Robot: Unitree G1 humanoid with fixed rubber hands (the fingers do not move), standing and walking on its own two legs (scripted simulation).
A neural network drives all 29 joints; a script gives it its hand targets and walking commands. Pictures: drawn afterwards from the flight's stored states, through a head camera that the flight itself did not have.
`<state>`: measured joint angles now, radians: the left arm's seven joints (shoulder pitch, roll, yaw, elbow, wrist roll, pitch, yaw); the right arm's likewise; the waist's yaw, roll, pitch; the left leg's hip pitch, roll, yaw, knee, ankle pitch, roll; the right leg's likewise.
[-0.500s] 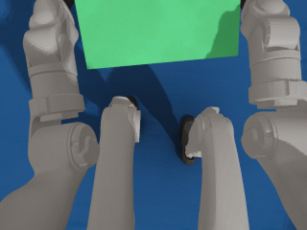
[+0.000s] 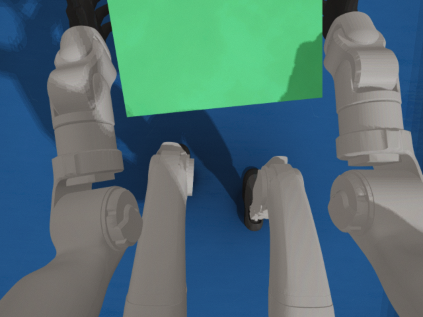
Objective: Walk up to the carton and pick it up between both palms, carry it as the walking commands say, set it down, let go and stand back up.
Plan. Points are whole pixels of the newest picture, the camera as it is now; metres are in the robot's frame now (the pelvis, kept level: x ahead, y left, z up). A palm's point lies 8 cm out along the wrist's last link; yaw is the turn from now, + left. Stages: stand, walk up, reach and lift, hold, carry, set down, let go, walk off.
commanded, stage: reach and lift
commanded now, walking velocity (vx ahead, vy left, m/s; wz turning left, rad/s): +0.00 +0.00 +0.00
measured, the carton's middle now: (213, 38) +0.53 +0.06 -0.16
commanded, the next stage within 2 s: none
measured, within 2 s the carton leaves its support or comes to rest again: neither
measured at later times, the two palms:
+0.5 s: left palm (66, 28) +0.47 +0.23 -0.02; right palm (374, 13) +0.52 -0.11 -0.02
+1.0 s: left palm out of the picture +0.45 +0.22 +0.09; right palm out of the picture +0.49 -0.12 +0.08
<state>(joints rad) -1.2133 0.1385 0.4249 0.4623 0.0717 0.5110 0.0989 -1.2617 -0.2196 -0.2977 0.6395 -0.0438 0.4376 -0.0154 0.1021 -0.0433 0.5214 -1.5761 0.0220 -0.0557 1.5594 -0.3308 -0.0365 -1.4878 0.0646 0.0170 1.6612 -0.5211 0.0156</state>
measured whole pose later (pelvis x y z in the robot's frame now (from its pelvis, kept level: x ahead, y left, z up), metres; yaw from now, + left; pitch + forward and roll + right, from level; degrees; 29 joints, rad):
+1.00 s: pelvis +0.05 +0.00 +0.12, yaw +1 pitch +21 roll -1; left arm -0.79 -0.01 0.42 0.52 0.16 0.49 0.08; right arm -0.82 -0.08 -0.33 0.71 -0.13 0.41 0.02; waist 0.08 -0.04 0.05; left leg -1.20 0.02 -0.05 1.06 -0.24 -0.03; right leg -1.12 0.05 0.03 1.14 -0.40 0.01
